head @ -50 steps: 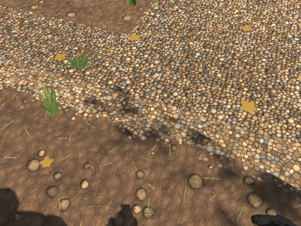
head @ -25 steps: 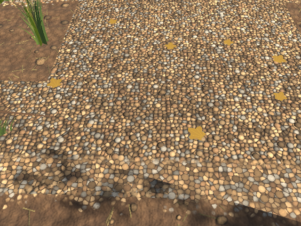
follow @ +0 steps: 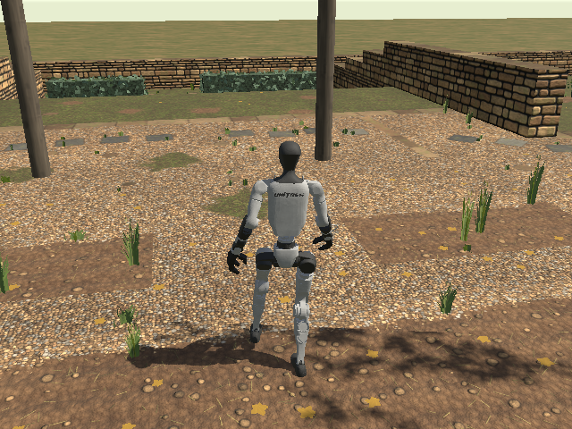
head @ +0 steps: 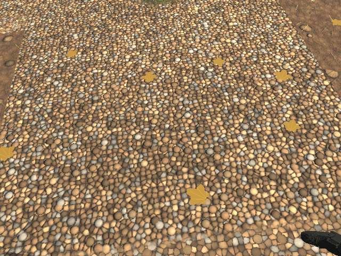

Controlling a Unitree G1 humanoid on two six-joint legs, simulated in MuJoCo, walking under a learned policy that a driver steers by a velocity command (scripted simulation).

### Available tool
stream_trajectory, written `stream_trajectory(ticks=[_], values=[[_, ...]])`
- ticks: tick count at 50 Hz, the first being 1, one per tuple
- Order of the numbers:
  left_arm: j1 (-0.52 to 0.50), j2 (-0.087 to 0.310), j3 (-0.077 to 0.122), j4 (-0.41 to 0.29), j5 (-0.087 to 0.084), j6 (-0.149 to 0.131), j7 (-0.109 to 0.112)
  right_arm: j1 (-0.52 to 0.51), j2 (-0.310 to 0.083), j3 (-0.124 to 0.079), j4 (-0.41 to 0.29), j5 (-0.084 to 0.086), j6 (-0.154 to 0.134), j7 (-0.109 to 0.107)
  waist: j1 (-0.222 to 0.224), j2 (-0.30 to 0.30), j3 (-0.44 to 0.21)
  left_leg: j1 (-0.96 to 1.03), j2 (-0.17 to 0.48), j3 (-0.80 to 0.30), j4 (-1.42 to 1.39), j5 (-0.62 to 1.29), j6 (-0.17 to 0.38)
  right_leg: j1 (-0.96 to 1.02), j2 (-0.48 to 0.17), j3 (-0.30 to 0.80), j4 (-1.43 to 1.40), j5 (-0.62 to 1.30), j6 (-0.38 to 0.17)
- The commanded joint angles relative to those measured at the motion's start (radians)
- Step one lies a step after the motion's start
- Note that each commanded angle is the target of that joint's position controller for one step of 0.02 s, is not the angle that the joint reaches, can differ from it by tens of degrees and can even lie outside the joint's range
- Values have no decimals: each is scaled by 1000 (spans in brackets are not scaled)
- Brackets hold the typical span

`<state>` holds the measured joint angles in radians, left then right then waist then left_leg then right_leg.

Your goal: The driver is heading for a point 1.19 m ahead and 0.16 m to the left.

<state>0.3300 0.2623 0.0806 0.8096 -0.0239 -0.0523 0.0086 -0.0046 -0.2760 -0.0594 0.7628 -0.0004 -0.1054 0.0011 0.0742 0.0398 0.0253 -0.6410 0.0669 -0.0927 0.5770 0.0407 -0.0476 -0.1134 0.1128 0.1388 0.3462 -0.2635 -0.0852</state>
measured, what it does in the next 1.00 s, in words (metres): walks ahead: left foot, then right foot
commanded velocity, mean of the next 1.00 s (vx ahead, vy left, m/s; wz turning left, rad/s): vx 0.50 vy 0.00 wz -0.09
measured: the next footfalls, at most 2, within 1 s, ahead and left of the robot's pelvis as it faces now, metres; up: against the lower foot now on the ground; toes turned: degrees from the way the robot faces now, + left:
left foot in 0.12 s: +0.26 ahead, +0.14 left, +0.00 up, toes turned -8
right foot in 0.62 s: +0.45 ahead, -0.19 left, +0.00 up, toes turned -14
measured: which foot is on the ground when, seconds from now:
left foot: up 0.00-0.10, down 0.12-0.64, up 0.66-1.00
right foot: down 0.00-0.14, up 0.16-0.60, down 0.62-1.00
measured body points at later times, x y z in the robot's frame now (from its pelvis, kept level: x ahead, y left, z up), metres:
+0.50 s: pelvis +0.27 +0.02 +0.00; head +0.30 +0.01 +0.45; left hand +0.54 +0.20 -0.09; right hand +0.20 -0.26 -0.13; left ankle +0.22 +0.14 -0.74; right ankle +0.38 -0.19 -0.69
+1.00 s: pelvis +0.52 -0.07 -0.01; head +0.54 -0.06 +0.44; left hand +0.57 +0.22 -0.13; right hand +0.69 -0.33 -0.10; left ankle +0.69 +0.07 -0.70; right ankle +0.42 -0.18 -0.74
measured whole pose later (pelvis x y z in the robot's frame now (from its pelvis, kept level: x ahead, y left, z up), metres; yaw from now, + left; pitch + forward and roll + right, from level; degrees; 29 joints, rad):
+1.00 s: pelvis +0.52 -0.07 -0.01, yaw -1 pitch +1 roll -3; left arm 0.33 0.27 0.09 0.83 0.00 -0.09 0.01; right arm 0.11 -0.28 -0.06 0.76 0.02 -0.03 0.04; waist 0.07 0.04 0.01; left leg -0.68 0.11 -0.01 0.76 -0.02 0.01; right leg 0.02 0.00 -0.23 0.24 -0.28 0.02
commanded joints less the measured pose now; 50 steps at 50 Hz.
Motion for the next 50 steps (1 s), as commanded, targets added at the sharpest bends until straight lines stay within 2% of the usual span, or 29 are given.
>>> stream_trajectory(ticks=[1,4,5,6,7,8,9,10,11,12,14,17,21,23,26,28,29,30,31,32,33,34,35,37,38,39,41,46,50], values=[[42,153,38,-41,-5,-2,10,-109,-88,-17,-99,9,-26,13,4,-134,-25,116,-59,28,-88,21,14,-30,-233,202,-30,216,-120],[22,159,41,-54,1,8,18,-31,-124,-31,-88,10,-43,19,-48,-175,-42,216,-70,31,-132,-92,54,22,-254,272,68,279,-99],[1,140,34,-66,3,8,16,68,-148,-44,-64,3,-48,15,-100,-171,-93,362,-67,43,-164,-79,83,1,-210,253,157,350,-74],[-21,95,15,-90,13,4,10,217,-192,-58,-46,-16,-51,8,-171,-121,-221,618,54,-56,-122,-90,143,-106,-156,195,383,303,-39],[106,32,-3,-112,-6,-6,10,358,-277,-83,-22,-32,-39,2,-153,143,-390,1014,293,-450,-154,-253,299,-452,-12,57,736,-37,41],[139,86,-4,-112,-16,-11,9,361,-218,-69,-15,-6,-29,10,-140,262,-395,1046,374,-703,-251,-465,332,-628,-51,54,902,-334,52],[62,171,18,-108,-19,-5,8,305,-135,-47,-35,5,-21,6,-157,133,-240,915,337,-576,-274,-558,284,-691,-108,57,975,-254,57],[-9,179,22,-123,-9,2,9,250,-109,-37,-45,0,-11,3,-149,53,-140,771,294,-429,-290,-480,245,-678,-146,11,973,-175,62],[-49,165,24,-138,2,4,7,209,-90,-29,-40,-6,-4,3,-127,30,-64,641,251,-322,-321,-377,232,-651,-175,-2,924,-120,63],[-49,146,26,-143,3,10,3,189,-76,-22,-36,-14,-5,2,-101,47,-32,559,221,-244,-351,-314,222,-611,-205,-4,888,-86,60],[-34,101,19,-149,-7,22,-3,181,-80,-26,-22,-11,-13,5,-81,76,-16,486,195,-132,-399,-227,227,-566,-232,-28,842,-58,63],[-79,83,14,-182,0,30,-3,198,-120,-40,-2,-7,-22,4,-81,41,-14,502,206,-23,-431,-86,248,-615,-246,-30,751,37,80],[-172,44,-6,-204,9,12,-18,248,-137,-41,32,3,-12,9,-107,9,-5,517,161,88,-437,10,239,-562,-221,-64,494,214,74],[-253,34,-16,-223,14,-2,-31,278,-155,-41,48,21,0,10,-129,6,20,521,149,100,-431,5,238,-521,-208,-124,369,259,71],[-341,50,-17,-253,4,-18,-46,340,-190,-46,74,33,18,13,-151,23,43,588,185,55,-394,27,236,-497,-180,-143,256,210,68],[-327,83,-6,-257,1,-26,-50,350,-208,-49,88,38,29,10,-122,54,27,634,210,25,-337,81,218,-435,-157,-142,190,145,51],[-267,107,6,-242,4,-30,-48,338,-215,-49,92,41,34,7,-76,66,-7,629,202,33,-269,185,200,-327,-134,-157,146,145,34],[-139,147,29,-202,11,-32,-41,335,-199,-41,96,43,36,5,-6,55,-88,588,158,72,-121,295,172,-121,-110,-175,108,181,7],[27,209,53,-167,26,-30,-28,329,-148,-21,82,27,30,4,69,26,-221,427,105,110,111,165,128,170,-210,-86,163,229,-40],[123,311,73,-158,50,-21,-12,403,-32,15,44,6,14,8,49,-213,-373,37,-37,151,496,-342,53,534,-497,319,143,170,-168],[138,258,57,-157,46,-19,-13,407,-79,7,55,29,-1,10,64,-269,-466,-68,-63,6,679,-634,48,518,-567,552,22,88,-230],[83,193,35,-152,34,-19,-15,347,-148,-17,39,55,-1,11,55,-216,-303,-157,-10,-11,741,-586,54,410,-526,402,4,55,-192],[30,149,21,-146,24,-22,-16,297,-142,-17,27,51,3,10,30,-190,-201,-165,31,15,719,-510,60,287,-478,267,-19,56,-157],[-83,83,3,-139,28,-36,-23,280,-123,-25,31,29,30,3,-40,-160,-79,-75,80,8,633,-385,60,60,-403,104,-117,99,-114],[-112,88,7,-133,33,-45,-24,310,-99,-22,34,32,46,4,-71,-183,-64,-19,88,5,621,-353,52,-10,-409,64,-154,133,-121],[-132,87,10,-125,33,-55,-23,316,-75,-18,33,33,58,4,-87,-163,-44,-6,91,3,605,-335,43,-45,-410,19,-183,186,-126],[-137,101,19,-106,39,-65,-15,284,-64,-19,17,30,71,2,-98,-121,-16,-33,89,-5,555,-270,32,-60,-404,-67,-212,250,-122],[-98,147,35,-68,36,-60,5,148,-35,-6,-33,20,68,29,-59,-89,25,-27,68,43,262,-23,41,-21,-372,-248,-225,292,-84],[-47,183,50,-36,14,-42,9,35,-45,-3,-87,20,70,51,-22,-82,63,-39,53,93,126,-52,79,88,-409,-298,-199,293,-62]])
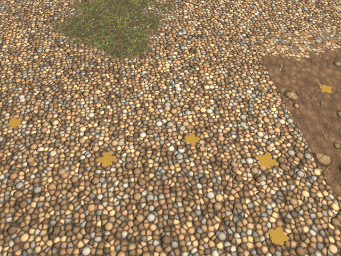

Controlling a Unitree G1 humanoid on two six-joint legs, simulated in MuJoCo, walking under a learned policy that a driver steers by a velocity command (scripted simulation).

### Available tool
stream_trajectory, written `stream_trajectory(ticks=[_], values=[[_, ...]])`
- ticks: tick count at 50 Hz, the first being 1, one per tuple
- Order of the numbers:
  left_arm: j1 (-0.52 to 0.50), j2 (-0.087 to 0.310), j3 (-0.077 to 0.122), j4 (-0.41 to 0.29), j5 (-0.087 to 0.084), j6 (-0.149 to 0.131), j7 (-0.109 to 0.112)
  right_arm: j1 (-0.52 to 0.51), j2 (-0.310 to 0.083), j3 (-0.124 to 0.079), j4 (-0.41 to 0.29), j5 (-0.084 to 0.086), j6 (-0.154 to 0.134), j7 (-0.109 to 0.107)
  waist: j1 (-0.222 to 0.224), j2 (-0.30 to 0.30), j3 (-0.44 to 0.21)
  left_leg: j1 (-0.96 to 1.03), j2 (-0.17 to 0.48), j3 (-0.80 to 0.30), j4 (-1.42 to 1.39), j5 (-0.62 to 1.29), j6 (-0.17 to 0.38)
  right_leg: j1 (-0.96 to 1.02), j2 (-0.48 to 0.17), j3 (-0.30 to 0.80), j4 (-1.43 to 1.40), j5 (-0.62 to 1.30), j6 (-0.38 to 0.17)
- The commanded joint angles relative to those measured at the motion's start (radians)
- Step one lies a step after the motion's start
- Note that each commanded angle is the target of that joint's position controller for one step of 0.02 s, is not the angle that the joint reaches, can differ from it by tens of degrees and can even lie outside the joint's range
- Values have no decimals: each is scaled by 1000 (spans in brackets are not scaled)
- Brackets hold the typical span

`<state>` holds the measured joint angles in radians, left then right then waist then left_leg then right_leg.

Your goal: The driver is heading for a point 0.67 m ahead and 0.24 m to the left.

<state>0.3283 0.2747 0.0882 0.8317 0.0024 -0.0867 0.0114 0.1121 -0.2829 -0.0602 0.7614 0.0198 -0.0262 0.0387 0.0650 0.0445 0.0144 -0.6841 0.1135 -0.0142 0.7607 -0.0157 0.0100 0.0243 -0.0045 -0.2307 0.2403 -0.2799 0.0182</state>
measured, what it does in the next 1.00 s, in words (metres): walks ahead, turning left: left foot, then right foot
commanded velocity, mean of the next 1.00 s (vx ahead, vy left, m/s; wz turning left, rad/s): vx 0.49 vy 0.00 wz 0.56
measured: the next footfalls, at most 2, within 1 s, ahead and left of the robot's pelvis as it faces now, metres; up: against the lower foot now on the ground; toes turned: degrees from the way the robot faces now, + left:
left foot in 0.12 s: +0.24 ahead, +0.13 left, +0.00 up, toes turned +8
right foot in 0.62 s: +0.55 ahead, +0.00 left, +0.00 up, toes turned +25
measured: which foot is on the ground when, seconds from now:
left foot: up 0.00-0.10, down 0.12-0.62, up 0.64-1.00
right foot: down 0.00-0.14, up 0.16-0.60, down 0.62-1.00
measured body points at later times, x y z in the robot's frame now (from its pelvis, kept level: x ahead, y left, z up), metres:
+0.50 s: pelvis +0.27 +0.06 +0.01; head +0.30 +0.09 +0.45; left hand +0.42 +0.36 -0.08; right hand +0.41 -0.20 -0.10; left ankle +0.20 +0.13 -0.74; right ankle +0.50 -0.06 -0.69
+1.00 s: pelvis +0.53 +0.12 +0.00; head +0.56 +0.14 +0.45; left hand +0.39 +0.37 -0.12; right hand +0.85 +0.04 -0.08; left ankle +0.59 +0.34 -0.69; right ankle +0.52 -0.02 -0.74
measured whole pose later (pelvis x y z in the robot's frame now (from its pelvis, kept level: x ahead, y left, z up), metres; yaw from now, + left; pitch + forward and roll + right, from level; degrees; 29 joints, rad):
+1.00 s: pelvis +0.53 +0.12 +0.00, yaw +35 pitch +2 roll -2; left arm 0.32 0.28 0.07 0.85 0.00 -0.08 0.00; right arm 0.12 -0.29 -0.07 0.62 0.01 -0.03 0.03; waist 0.09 0.04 0.05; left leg -0.67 0.08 -0.05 0.72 -0.02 0.00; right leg -0.01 0.01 -0.17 0.27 -0.28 0.00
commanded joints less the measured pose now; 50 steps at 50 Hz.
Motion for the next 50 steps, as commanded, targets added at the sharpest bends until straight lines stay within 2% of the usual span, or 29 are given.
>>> stream_trajectory(ticks=[1,2,4,5,6,7,8,9,10,11,12,13,16,19,22,25,27,29,30,31,32,33,34,35,37,39,44,47,50], values=[[-38,178,45,-51,-19,0,6,-97,-46,-4,-98,0,-8,18,-11,-88,79,0,-1,28,-77,-32,35,-13,-301,63,-71,336,-158],[-36,188,49,-46,-24,7,7,-102,-55,-8,-109,-1,-7,22,-16,-94,75,11,-15,47,-91,-79,51,16,-309,52,-35,408,-149],[-51,220,56,-47,-32,23,10,-40,-88,-27,-112,-1,-3,23,-65,-124,13,140,-86,113,-98,-183,91,48,-302,21,119,748,-124],[-69,225,56,-49,-37,33,11,83,-122,-49,-85,3,-2,20,-140,-115,-54,304,-141,148,-143,-172,121,23,-272,-10,295,874,-100],[-53,199,44,-53,-32,34,14,249,-192,-87,-38,6,3,5,-214,-80,-145,573,-182,127,-178,-123,158,-104,-226,-31,537,806,-58],[-16,100,13,-90,10,25,15,323,-310,-118,-24,11,11,-16,-186,143,-200,849,43,-270,-229,-125,259,-456,-129,-30,905,197,7],[14,46,-16,-131,4,-14,7,285,-344,-108,-70,2,-9,-6,-123,227,-371,1045,222,-831,-423,-328,435,-727,50,218,1145,-343,35],[-113,144,5,-148,-38,-40,-5,288,-246,-81,-74,-1,-24,4,-187,71,-324,1036,211,-768,-487,-352,371,-840,-3,326,1180,-279,10],[-154,143,3,-161,-49,-55,-9,260,-206,-70,-66,0,-35,3,-170,57,-206,923,180,-620,-477,-298,333,-875,-43,311,1123,-192,-18],[-155,132,2,-146,-24,-61,1,193,-175,-61,-76,2,-38,0,-125,-23,-140,777,134,-508,-466,-206,295,-818,-89,313,1037,-116,-25],[-147,143,10,-138,-1,-54,8,137,-138,-49,-91,-6,-37,-5,-87,-21,-98,656,101,-425,-479,-101,277,-744,-114,315,962,-68,-24],[-131,148,15,-138,2,-41,5,112,-132,-44,-108,-19,-38,-9,-60,14,-91,573,87,-398,-497,-25,282,-679,-124,321,934,-43,-19],[-141,110,9,-145,12,-14,4,123,-147,-50,-110,-11,-45,-26,-47,-6,-74,484,48,-305,-527,93,284,-643,-108,295,800,24,17],[-251,77,-6,-177,14,-11,0,170,-165,-55,-96,-2,-41,-45,-83,5,-40,461,8,-252,-530,75,248,-651,-75,289,579,209,44],[-350,65,-16,-199,1,-20,-14,204,-166,-56,-85,3,-33,-53,-123,40,-18,443,-15,-246,-521,-36,214,-586,-28,282,380,347,47],[-405,88,-12,-220,-10,-33,-30,249,-165,-57,-69,8,-24,-56,-143,49,-7,486,11,-312,-472,-82,206,-552,-4,299,292,353,34],[-395,111,-3,-222,-11,-42,-38,256,-160,-58,-67,7,-17,-59,-131,63,-9,537,29,-371,-417,-90,193,-524,4,312,250,292,15],[-324,131,9,-208,-14,-52,-38,236,-157,-59,-75,5,-11,-61,-87,96,-24,555,29,-409,-351,-46,172,-430,10,299,218,218,-15],[-235,151,22,-186,-8,-56,-32,221,-134,-51,-85,3,-10,-60,-39,91,-69,534,-13,-390,-267,10,145,-293,6,287,182,228,-43],[-100,195,37,-171,11,-61,-25,208,-82,-31,-105,-7,-14,-55,25,31,-190,440,-68,-327,-41,-36,109,-54,-118,392,211,201,-102],[28,284,59,-145,29,-50,-20,331,-19,-12,-131,12,-23,-57,2,-243,-346,102,-214,-183,307,-369,30,320,-352,795,165,21,-258],[41,227,48,-133,2,-42,-29,356,-83,-15,-128,21,-27,-58,-2,-338,-335,-76,-168,-174,477,-583,14,341,-426,1034,76,-207,-292],[-9,150,26,-147,-6,-35,-25,275,-162,-36,-122,20,-22,-57,18,-218,-193,-130,-117,-177,547,-495,9,220,-388,905,54,-274,-248],[-59,124,15,-154,-1,-25,-21,205,-169,-40,-135,9,-15,-57,11,-145,-107,-114,-82,-136,546,-419,4,93,-347,760,44,-179,-213],[-116,88,-1,-143,10,-19,-17,161,-140,-43,-155,-1,-9,-48,-30,-137,-15,-52,-27,-125,469,-329,4,-91,-277,578,-9,-1,-192],[-125,89,0,-128,6,-27,-16,173,-98,-37,-160,11,2,-40,-49,-164,-3,-11,-3,-102,423,-301,-1,-153,-252,469,-53,90,-195],[-108,143,17,-86,5,-31,-12,101,-68,-25,-188,3,6,-32,-44,-110,5,-62,9,-84,243,-121,-24,-114,-255,285,-87,302,-208],[-109,157,14,-66,-1,-14,-6,5,-32,-9,-209,-9,-12,-17,-20,-98,34,51,-33,-15,7,15,-16,-152,-204,155,-48,542,-179],[-53,187,16,-34,-18,4,-4,-58,-28,-8,-232,-8,-21,4,2,-115,13,131,-74,26,-126,43,2,-87,-222,133,4,645,-165]])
